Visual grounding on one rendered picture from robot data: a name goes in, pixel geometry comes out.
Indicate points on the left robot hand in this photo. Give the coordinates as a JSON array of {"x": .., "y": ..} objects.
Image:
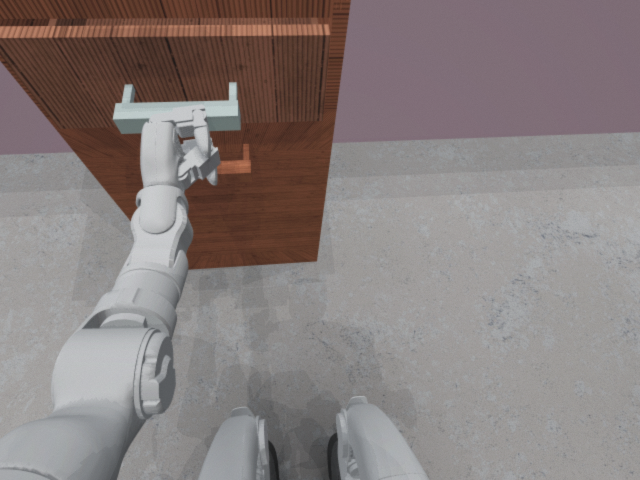
[{"x": 161, "y": 152}]

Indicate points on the handle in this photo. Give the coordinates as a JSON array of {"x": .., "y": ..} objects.
[
  {"x": 130, "y": 117},
  {"x": 232, "y": 172}
]

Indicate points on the robot left forearm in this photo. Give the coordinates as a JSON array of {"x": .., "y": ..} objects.
[{"x": 150, "y": 284}]

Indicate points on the left robot upper arm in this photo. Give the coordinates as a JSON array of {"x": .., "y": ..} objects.
[{"x": 109, "y": 381}]

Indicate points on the drawer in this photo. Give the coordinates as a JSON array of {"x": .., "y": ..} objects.
[{"x": 77, "y": 68}]

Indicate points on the cabinet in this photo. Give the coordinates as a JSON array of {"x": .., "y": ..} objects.
[{"x": 276, "y": 218}]

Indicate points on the right robot thigh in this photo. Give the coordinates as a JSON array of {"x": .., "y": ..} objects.
[{"x": 366, "y": 434}]

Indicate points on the robot right shin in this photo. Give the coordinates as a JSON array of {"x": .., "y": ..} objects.
[{"x": 349, "y": 470}]

